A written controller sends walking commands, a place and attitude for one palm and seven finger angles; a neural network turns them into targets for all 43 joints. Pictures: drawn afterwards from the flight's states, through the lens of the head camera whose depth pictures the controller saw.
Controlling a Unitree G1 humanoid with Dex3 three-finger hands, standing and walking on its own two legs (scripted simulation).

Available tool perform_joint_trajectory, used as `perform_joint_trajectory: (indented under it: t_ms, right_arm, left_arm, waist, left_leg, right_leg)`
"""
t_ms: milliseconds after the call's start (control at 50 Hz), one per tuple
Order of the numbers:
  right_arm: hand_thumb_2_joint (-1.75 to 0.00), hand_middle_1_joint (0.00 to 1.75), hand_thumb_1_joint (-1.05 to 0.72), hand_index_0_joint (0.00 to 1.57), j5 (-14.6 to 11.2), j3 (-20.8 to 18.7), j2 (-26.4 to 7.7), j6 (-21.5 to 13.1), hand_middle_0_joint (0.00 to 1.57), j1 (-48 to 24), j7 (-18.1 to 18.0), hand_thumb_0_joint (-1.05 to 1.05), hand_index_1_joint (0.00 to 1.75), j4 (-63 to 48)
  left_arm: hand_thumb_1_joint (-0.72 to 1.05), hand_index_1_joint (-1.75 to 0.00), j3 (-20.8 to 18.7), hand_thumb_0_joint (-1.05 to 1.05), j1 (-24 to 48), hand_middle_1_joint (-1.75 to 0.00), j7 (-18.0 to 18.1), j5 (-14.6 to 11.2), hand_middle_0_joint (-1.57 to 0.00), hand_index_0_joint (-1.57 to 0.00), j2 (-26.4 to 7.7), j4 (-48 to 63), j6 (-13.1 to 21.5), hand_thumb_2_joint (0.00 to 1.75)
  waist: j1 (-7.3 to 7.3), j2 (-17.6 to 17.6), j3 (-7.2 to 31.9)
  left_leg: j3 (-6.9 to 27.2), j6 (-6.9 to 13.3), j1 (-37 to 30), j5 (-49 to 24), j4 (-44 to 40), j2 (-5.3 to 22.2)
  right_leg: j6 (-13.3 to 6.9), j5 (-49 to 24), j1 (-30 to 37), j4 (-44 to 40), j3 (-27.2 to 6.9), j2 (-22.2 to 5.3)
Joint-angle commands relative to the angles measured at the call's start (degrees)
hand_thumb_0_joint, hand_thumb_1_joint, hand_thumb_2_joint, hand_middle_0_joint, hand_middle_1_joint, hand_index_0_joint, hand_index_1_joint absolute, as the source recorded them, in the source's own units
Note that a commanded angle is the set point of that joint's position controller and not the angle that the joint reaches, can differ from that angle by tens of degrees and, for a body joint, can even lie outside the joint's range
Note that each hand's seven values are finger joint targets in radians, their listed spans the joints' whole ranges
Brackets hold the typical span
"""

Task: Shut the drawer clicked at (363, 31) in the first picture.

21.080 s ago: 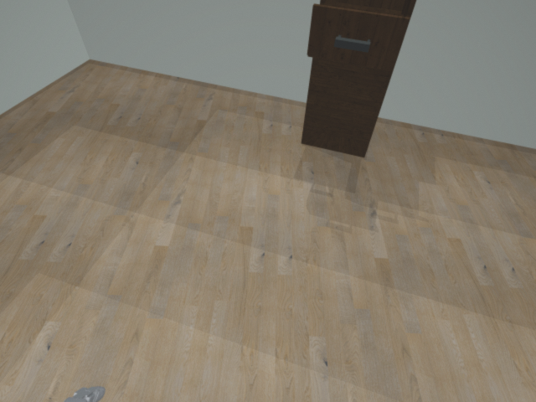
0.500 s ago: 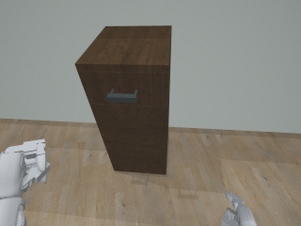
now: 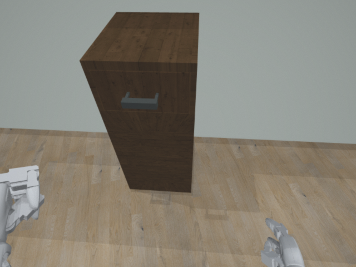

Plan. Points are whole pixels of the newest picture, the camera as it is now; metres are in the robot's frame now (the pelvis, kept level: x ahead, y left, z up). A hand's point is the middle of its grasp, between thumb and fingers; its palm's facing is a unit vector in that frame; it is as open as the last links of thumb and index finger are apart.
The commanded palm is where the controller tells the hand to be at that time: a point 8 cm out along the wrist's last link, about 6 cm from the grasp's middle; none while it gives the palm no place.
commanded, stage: step back with the hand held close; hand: left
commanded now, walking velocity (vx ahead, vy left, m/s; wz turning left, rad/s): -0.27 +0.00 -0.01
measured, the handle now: (141, 99) +0.65 +0.19 -0.01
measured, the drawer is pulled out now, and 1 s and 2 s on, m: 0.00 0.00 0.00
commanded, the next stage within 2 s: stop stepping back and stand still in 1.32 s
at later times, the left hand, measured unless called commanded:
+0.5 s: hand (12, 237) +0.13 +0.25 +0.15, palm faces +0.34 -0.81 -0.48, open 3.2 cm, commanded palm +0.07 +0.29 +0.17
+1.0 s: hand out of the picture +0.07 +0.24 +0.16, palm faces +0.28 -0.82 -0.50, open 3.2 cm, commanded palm +0.00 +0.30 +0.17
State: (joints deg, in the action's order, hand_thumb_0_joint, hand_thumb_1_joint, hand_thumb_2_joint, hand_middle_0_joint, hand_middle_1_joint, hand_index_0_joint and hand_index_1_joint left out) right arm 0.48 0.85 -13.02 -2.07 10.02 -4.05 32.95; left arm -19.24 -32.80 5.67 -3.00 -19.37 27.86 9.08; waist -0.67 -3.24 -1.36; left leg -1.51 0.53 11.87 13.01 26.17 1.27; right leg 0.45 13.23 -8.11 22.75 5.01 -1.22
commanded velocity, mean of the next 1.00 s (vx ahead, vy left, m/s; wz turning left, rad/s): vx -0.32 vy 0.00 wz -0.03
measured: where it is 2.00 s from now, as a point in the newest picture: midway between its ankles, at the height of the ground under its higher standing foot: outside the picture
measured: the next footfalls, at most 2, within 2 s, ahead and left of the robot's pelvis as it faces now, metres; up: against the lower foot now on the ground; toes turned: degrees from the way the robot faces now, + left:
right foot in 0.76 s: -0.09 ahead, -0.10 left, +0.00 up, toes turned +5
right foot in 1.40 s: -0.24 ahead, -0.04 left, +0.00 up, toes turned -2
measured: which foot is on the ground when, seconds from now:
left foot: down 0.00-1.00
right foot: down 0.00-0.62, up 0.64-0.74, down 0.76-1.00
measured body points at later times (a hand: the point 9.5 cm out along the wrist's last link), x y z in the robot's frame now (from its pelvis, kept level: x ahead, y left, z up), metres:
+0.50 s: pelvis -0.06 +0.01 -0.01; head -0.03 +0.02 +0.44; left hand +0.11 +0.29 +0.18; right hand +0.13 -0.22 -0.09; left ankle +0.01 +0.11 -0.74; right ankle -0.01 -0.12 -0.74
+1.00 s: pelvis -0.12 +0.01 -0.01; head -0.08 +0.03 +0.44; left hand +0.05 +0.29 +0.19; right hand +0.09 -0.21 -0.09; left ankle +0.01 +0.11 -0.74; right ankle -0.13 -0.10 -0.74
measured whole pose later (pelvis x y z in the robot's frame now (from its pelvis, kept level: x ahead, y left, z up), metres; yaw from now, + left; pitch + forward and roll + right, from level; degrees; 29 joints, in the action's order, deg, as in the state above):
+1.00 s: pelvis -0.12 +0.01 -0.01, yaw +2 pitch +2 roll -3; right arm -0.3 -0.6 -11.8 -2.6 6.8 -3.7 33.4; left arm -21.4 -37.3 5.8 -3.3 -25.5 36.2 16.1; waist 0.4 -2.2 -2.1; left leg 2.1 1.1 28.7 5.5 30.0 0.8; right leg -1.1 16.1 -14.5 28.5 -1.1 5.6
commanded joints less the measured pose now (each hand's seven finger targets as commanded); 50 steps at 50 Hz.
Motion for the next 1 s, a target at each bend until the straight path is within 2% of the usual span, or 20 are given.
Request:
perform_joint_trajectory:
  t_ms: [0,80,160,300,360,400,480,520,560,600,620,660,700,760,800,820,840,900,940,980]
  right_arm:
    - [-0.90,0.30,-0.90,0.20,-0.16,-3.22,-6.25,-1.13,0.20,-5.87,-0.80,0.00,0.30,-10.25]
    - [-0.90,0.30,-0.90,0.20,-0.68,-3.80,-6.07,-0.12,0.20,-5.46,-0.98,0.00,0.30,-11.01]
    - [-0.90,0.30,-0.90,0.20,-0.73,-3.93,-6.36,-0.20,0.20,-5.53,-1.27,0.00,0.30,-11.23]
    - [-0.90,0.30,-0.90,0.20,-0.70,-4.04,-7.07,-1.63,0.20,-5.69,-1.52,0.00,0.30,-11.68]
    - [-0.90,0.30,-0.90,0.20,-0.77,-4.00,-6.80,-2.33,0.20,-5.17,-1.46,0.00,0.30,-11.59]
    - [-0.90,0.30,-0.90,0.20,-0.61,-4.15,-6.71,-2.72,0.20,-4.80,-1.47,0.00,0.30,-11.01]
    - [-0.90,0.30,-0.90,0.20,-0.61,-4.12,-6.22,-3.15,0.20,-3.58,-1.61,0.00,0.30,-8.98]
    - [-0.90,0.30,-0.90,0.20,-0.51,-3.84,-6.43,-3.43,0.20,-3.88,-2.02,0.00,0.30,-8.66]
    - [-0.90,0.30,-0.90,0.20,-0.50,-3.62,-7.11,-3.78,0.20,-4.58,-2.47,0.00,0.30,-9.03]
    - [-0.90,0.30,-0.90,0.20,-0.16,-3.41,-7.94,-4.62,0.20,-6.43,-2.73,0.00,0.30,-10.06]
    - [-0.90,0.30,-0.90,0.20,0.02,-3.58,-7.12,-4.80,0.20,-5.93,-2.56,0.00,0.30,-10.25]
    - [-0.90,0.30,-0.90,0.20,0.31,-3.94,-6.53,-5.63,0.20,-5.16,-1.99,0.00,0.30,-10.23]
    - [-0.90,0.30,-0.90,0.20,0.46,-4.20,-6.79,-6.33,0.20,-5.17,-1.39,0.00,0.30,-9.83]
    - [-0.90,0.30,-0.90,0.20,0.72,-3.83,-7.38,-6.22,0.20,-4.85,-0.57,0.00,0.30,-8.10]
    - [-0.90,0.30,-0.90,0.20,0.49,-3.74,-6.31,-5.69,0.20,-3.72,-0.15,0.00,0.30,-6.64]
    - [-0.90,0.30,-0.90,0.20,-0.18,-4.08,-5.88,-5.49,0.20,-2.82,-0.07,0.00,0.30,-6.59]
    - [-0.90,0.30,-0.90,0.20,-0.58,-4.45,-6.19,-5.16,0.20,-3.08,-0.04,0.00,0.30,-7.08]
    - [-0.90,0.30,-0.90,0.20,-0.93,-4.63,-5.86,-3.68,0.20,-5.25,-0.36,0.00,0.30,-8.11]
    - [-0.90,0.30,-0.90,0.20,-1.27,-4.59,-5.70,-3.02,0.20,-5.93,-0.47,0.00,0.30,-8.32]
    - [-0.90,0.30,-0.90,0.20,-1.07,-4.65,-5.10,-2.50,0.20,-6.21,-0.61,0.00,0.30,-7.44]
  left_arm:
    - [0.90,-1.60,-7.45,0.00,-3.33,-1.60,1.28,-0.58,-1.40,-1.40,-10.51,14.31,4.19,0.90]
    - [0.90,-1.60,-8.17,0.00,-4.29,-1.60,1.61,-0.91,-1.40,-1.40,-11.08,15.36,4.15,0.90]
    - [0.90,-1.60,-8.21,0.00,-4.86,-1.60,1.98,-0.79,-1.40,-1.40,-11.30,16.12,4.41,0.90]
    - [0.90,-1.60,-9.28,0.00,-4.34,-1.60,2.53,-0.13,-1.40,-1.40,-11.96,17.76,5.66,0.90]
    - [0.90,-1.60,-9.18,0.00,-4.45,-1.60,2.76,0.07,-1.40,-1.40,-11.38,17.68,6.47,0.90]
    - [0.90,-1.60,-9.78,0.00,-4.04,-1.60,3.05,0.00,-1.40,-1.40,-12.20,17.62,6.76,0.90]
    - [0.90,-1.60,-7.89,0.00,-2.16,-1.60,4.16,-0.13,-1.40,-1.40,-11.54,17.61,7.51,0.90]
    - [0.90,-1.60,-7.92,0.00,-1.16,-1.60,4.57,-0.05,-1.40,-1.40,-11.93,18.57,7.69,0.90]
    - [0.90,-1.60,-7.87,0.00,-1.40,-1.60,4.69,0.08,-1.40,-1.40,-11.69,18.51,8.12,0.90]
    - [0.90,-1.60,-9.04,0.00,-1.28,-1.60,4.33,1.09,-1.40,-1.40,-11.92,19.79,8.44,0.90]
    - [0.90,-1.60,-9.95,0.00,-1.44,-1.60,4.08,1.54,-1.40,-1.40,-12.43,20.39,8.62,0.90]
    - [0.90,-1.60,-10.67,0.00,-4.23,-1.60,3.72,1.21,-1.40,-1.40,-12.77,19.70,8.92,0.90]
    - [0.90,-1.60,-11.41,0.00,-7.32,-1.60,3.31,0.96,-1.40,-1.40,-12.56,18.07,9.23,0.90]
    - [0.90,-1.60,-10.57,0.00,-5.64,-1.60,2.10,0.20,-1.40,-1.40,-12.68,18.99,10.29,0.90]
    - [0.90,-1.60,-10.68,0.00,-4.21,-1.60,2.08,-0.59,-1.40,-1.40,-14.06,20.34,10.88,0.90]
    - [0.90,-1.60,-9.50,0.00,-4.51,-1.60,1.96,-0.87,-1.40,-1.40,-13.13,19.92,10.76,0.90]
    - [0.90,-1.60,-9.50,0.00,-4.28,-1.60,1.94,-0.93,-1.40,-1.40,-13.61,20.50,10.59,0.90]
    - [0.90,-1.60,-11.41,0.00,-5.78,-1.60,2.16,-1.31,-1.40,-1.40,-15.22,18.60,10.07,0.90]
    - [0.90,-1.60,-10.85,0.00,-5.16,-1.60,2.24,-1.64,-1.40,-1.40,-15.02,17.36,10.02,0.90]
    - [0.90,-1.60,-10.38,0.00,-3.51,-1.60,2.82,-1.49,-1.40,-1.40,-15.03,15.35,9.87,0.90]
  waist:
    - [-0.20,-0.95,9.58]
    - [0.03,1.84,10.75]
    - [-0.03,-0.60,9.96]
    - [0.30,-1.46,7.12]
    - [0.59,-0.16,6.35]
    - [0.83,2.22,6.00]
    - [1.63,6.40,5.12]
    - [1.77,3.62,4.20]
    - [1.61,-1.55,2.77]
    - [0.93,-11.81,3.27]
    - [0.24,-11.72,4.57]
    - [0.08,-6.55,8.06]
    - [0.14,-7.36,7.79]
    - [0.39,-6.19,7.57]
    - [0.71,-0.88,14.67]
    - [1.15,2.71,18.42]
    - [1.20,3.84,20.17]
    - [1.34,4.34,15.95]
    - [1.65,5.76,10.45]
    - [1.90,7.95,5.35]
  left_leg:
    - [3.04,1.66,-2.59,-22.30,-2.44,1.83]
    - [3.60,1.61,-1.00,-23.97,-2.05,2.68]
    - [4.63,1.90,2.67,-19.43,-3.60,3.35]
    - [6.94,2.98,14.38,1.81,-7.11,4.18]
    - [6.52,3.10,17.17,8.42,-6.15,3.79]
    - [5.65,2.43,15.24,9.47,-3.11,2.32]
    - [2.73,0.24,3.64,6.73,7.90,-0.58]
    - [4.21,0.21,3.09,7.23,4.65,0.29]
    - [9.03,1.28,8.23,13.76,-3.18,3.42]
    - [19.95,4.85,25.00,26.54,-19.64,10.36]
    - [21.47,5.90,24.93,23.33,-19.24,11.91]
    - [18.98,6.92,19.56,11.57,-14.16,11.80]
    - [16.55,6.94,19.97,7.76,-11.78,10.68]
    - [13.05,5.40,16.90,0.21,-8.91,7.81]
    - [7.28,2.56,1.22,-20.37,-1.78,5.07]
    - [4.71,1.95,-5.37,-26.69,1.43,3.90]
    - [3.55,1.80,-7.81,-27.93,2.92,3.60]
    - [2.94,1.15,-5.82,-14.09,4.57,2.05]
    - [2.64,-0.02,-3.73,-2.51,8.97,-0.54]
    - [3.04,-1.07,-3.03,1.21,16.93,-2.27]
  right_leg:
    - [-0.04,-17.63,1.19,0.46,-2.81,-2.19]
    - [0.39,-19.00,1.38,2.59,-2.71,-1.81]
    - [0.52,-14.57,1.02,4.01,-2.85,-1.23]
    - [0.38,-5.83,2.99,5.56,-4.27,-0.69]
    - [0.27,-2.58,2.11,4.58,-5.46,-1.34]
    - [-0.38,2.01,-1.93,0.47,-7.26,-2.86]
    - [-2.89,13.13,-17.65,-6.74,-8.34,-7.75]
    - [-2.23,14.68,-19.15,-5.18,-6.24,-6.14]
    - [-0.53,17.48,-15.92,-1.13,-4.43,-1.99]
    - [0.85,7.83,0.77,16.57,-3.12,4.29]
    - [0.66,4.42,1.86,21.02,-4.23,4.92]
    - [0.27,4.80,0.75,19.15,-6.19,4.56]
    - [0.11,3.08,2.67,13.81,-6.58,4.61]
    - [-0.12,-5.02,2.44,6.80,-7.24,4.13]
    - [0.05,-19.18,-4.03,3.84,-9.33,0.72]
    - [1.60,-24.93,-6.13,3.39,-8.91,0.12]
    - [2.60,-27.48,-6.69,3.10,-8.48,-0.49]
    - [1.31,-19.31,-11.72,-0.70,-9.97,-2.71]
    - [-1.72,-7.09,-18.84,-5.97,-13.21,-6.02]
    - [-5.37,2.97,-26.88,-10.03,-16.02,-10.11]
